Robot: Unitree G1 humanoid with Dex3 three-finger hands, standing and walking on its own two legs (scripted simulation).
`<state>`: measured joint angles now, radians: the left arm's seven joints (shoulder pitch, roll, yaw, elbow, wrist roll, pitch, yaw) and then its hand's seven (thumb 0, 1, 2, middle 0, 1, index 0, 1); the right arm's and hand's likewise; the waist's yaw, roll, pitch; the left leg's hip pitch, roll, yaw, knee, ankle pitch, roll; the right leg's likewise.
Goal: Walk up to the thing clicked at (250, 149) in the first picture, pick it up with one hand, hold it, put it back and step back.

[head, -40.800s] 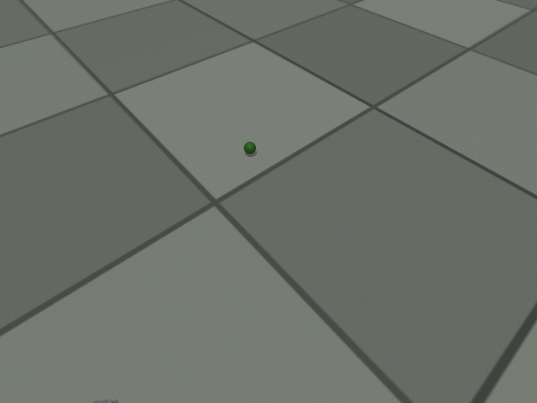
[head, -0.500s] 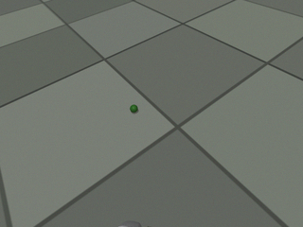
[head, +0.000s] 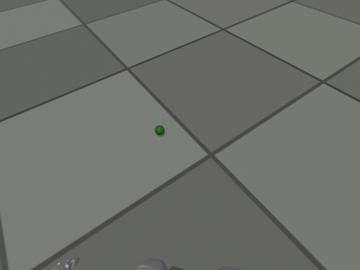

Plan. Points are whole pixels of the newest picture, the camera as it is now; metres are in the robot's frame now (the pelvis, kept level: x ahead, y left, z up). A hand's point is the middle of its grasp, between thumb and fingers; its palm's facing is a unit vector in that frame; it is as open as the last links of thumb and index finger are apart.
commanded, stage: step back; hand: left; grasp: from above
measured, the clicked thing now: (159, 130) +1.07 +0.22 -0.73
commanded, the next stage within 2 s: stand in 0.36 s
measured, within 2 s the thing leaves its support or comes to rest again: neither
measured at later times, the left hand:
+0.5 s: hand out of the picture +0.11 +0.29 -0.14, palm faces +0.00 -0.94 -0.34, open 7.4 cm
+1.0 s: hand out of the picture +0.09 +0.27 -0.13, palm faces -0.04 -0.94 -0.34, open 7.4 cm
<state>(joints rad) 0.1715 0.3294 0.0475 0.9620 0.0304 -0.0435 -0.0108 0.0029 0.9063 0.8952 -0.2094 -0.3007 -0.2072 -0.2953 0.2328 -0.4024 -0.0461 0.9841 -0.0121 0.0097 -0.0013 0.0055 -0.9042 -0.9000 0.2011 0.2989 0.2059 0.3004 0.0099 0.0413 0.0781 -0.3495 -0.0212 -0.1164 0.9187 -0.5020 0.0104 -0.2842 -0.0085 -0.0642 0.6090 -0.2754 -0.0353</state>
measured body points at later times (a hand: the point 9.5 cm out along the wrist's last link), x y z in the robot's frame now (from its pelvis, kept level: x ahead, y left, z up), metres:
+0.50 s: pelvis +0.03 +0.03 +0.01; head +0.04 +0.04 +0.46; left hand +0.11 +0.34 -0.12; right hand +0.14 -0.26 -0.11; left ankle +0.03 +0.15 -0.73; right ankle +0.04 -0.10 -0.73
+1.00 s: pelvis +0.01 +0.02 +0.02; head +0.02 +0.02 +0.47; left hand +0.09 +0.32 -0.11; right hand +0.08 -0.28 -0.11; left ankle +0.03 +0.15 -0.73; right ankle +0.04 -0.10 -0.73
